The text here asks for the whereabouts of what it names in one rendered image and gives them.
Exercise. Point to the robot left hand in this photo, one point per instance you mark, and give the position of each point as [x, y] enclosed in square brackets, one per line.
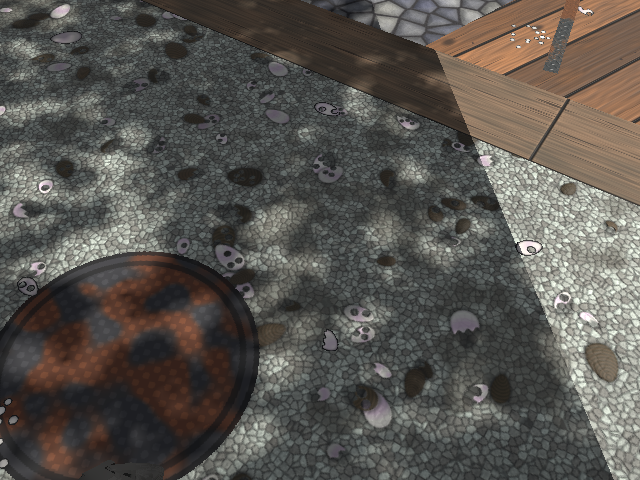
[108, 470]

